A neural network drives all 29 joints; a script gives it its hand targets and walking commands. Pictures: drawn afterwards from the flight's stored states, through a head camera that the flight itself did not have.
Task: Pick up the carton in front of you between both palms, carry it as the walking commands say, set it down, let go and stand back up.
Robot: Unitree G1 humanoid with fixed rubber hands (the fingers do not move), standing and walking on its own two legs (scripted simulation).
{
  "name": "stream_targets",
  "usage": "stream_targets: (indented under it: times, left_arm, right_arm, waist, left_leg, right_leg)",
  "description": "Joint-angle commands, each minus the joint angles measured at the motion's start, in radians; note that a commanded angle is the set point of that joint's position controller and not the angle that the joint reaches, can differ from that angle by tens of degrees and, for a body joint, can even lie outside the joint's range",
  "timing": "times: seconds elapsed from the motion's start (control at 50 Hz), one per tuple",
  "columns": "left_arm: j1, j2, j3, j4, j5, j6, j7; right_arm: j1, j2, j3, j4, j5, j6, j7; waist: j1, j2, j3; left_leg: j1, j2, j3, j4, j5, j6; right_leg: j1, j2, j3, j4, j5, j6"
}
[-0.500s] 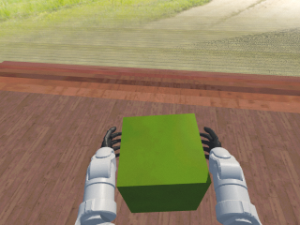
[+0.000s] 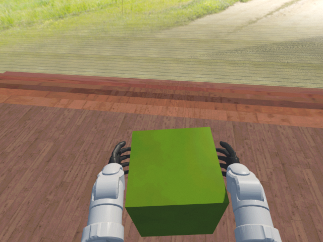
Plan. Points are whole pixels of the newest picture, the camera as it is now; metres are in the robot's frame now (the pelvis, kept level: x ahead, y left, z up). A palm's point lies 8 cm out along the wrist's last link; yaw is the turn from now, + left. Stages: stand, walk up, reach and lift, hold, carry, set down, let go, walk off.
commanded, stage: reach and lift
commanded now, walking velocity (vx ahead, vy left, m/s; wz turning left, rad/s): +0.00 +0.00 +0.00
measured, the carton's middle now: (174, 184) +0.28 +0.00 -0.04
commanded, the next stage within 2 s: hold in 0.02 s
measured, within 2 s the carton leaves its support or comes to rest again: neither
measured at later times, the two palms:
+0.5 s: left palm (113, 167) +0.28 +0.15 +0.05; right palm (234, 167) +0.28 -0.15 +0.05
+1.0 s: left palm (115, 128) +0.40 +0.17 +0.07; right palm (218, 125) +0.40 -0.13 +0.07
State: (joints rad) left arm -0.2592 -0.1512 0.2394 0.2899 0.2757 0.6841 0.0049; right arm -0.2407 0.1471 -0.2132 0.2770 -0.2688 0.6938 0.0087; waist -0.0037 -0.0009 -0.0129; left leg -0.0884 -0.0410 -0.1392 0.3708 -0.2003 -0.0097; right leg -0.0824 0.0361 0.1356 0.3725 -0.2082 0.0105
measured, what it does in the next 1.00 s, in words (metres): walks ahead: left foot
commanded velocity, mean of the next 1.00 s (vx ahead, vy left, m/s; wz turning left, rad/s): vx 0.30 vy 0.00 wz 0.00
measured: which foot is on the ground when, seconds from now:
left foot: down 0.00-0.84, up 0.86-0.94, down 0.96-1.00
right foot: down 0.00-0.98, up 1.00-1.00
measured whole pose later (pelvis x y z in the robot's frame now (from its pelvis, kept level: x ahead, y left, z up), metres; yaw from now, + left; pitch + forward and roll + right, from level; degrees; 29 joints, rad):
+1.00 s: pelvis +0.16 +0.01 -0.02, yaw -2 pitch +6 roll +1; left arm 0.02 -0.13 0.07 -0.48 0.05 1.13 0.13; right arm 0.01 0.13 -0.04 -0.45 -0.03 1.12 -0.12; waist 0.02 -0.05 -0.16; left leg -0.34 0.00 0.19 0.58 -0.29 0.04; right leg -0.22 -0.11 -0.08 0.70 -0.47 0.04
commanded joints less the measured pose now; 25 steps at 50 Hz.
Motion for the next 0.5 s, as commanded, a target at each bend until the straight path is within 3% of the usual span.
stream_targets:
  times: [0.0,0.1,0.22,0.4,0.42,0.46,0.48]
  left_arm:
    - [-0.446,-0.950,-0.556,-0.028,-0.254,-0.016,-0.251]
    - [-0.440,-0.944,-0.613,-0.115,-0.290,0.022,-0.243]
    - [-0.443,-0.900,-0.541,-0.056,-0.247,0.058,-0.243]
    - [-0.542,-0.932,-0.549,-0.043,-0.256,0.044,-0.255]
    - [-0.546,-0.924,-0.554,-0.048,-0.267,0.047,-0.253]
    - [-0.544,-0.920,-0.570,-0.087,-0.281,0.050,-0.246]
    - [-0.558,-0.922,-0.592,-0.120,-0.293,0.053,-0.241]
  right_arm:
    - [-0.490,0.936,0.541,-0.060,0.251,-0.031,0.232]
    - [-0.486,0.934,0.602,-0.146,0.289,0.007,0.224]
    - [-0.485,0.888,0.523,-0.081,0.244,0.042,0.223]
    - [-0.583,0.924,0.533,-0.069,0.253,0.030,0.235]
    - [-0.591,0.915,0.531,-0.072,0.257,0.032,0.232]
    - [-0.585,0.915,0.552,-0.113,0.276,0.035,0.224]
    - [-0.595,0.914,0.573,-0.140,0.286,0.038,0.218]
  waist:
    - [0.001,0.002,-0.237]
    - [0.003,0.001,-0.270]
    - [-0.002,0.002,-0.133]
    - [0.001,0.003,-0.186]
    - [0.004,-0.003,-0.207]
    - [0.004,-0.009,-0.192]
    - [0.003,-0.015,-0.175]
  left_leg:
    - [0.067,-0.060,0.064,-0.038,0.238,-0.015]
    - [0.104,-0.059,0.058,-0.048,0.292,-0.016]
    - [0.054,-0.054,0.069,-0.074,0.123,-0.013]
    - [0.051,-0.052,0.074,-0.057,0.084,-0.009]
    - [-0.069,0.105,0.026,0.008,-0.121,0.002]
    - [-0.147,0.081,0.016,-0.006,-0.483,0.017]
    - [-0.180,0.083,0.027,0.013,-0.523,0.018]
  right_leg:
    - [0.061,0.062,-0.063,-0.038,0.239,0.010]
    - [0.097,0.062,-0.058,-0.049,0.292,0.013]
    - [0.044,0.057,-0.069,-0.077,0.120,0.006]
    - [0.047,0.053,-0.071,-0.060,0.088,0.004]
    - [-0.076,-0.108,-0.025,0.005,-0.108,-0.006]
    - [-0.169,-0.090,0.001,-0.028,-0.490,-0.021]
    - [-0.197,-0.093,0.001,-0.021,-0.527,-0.028]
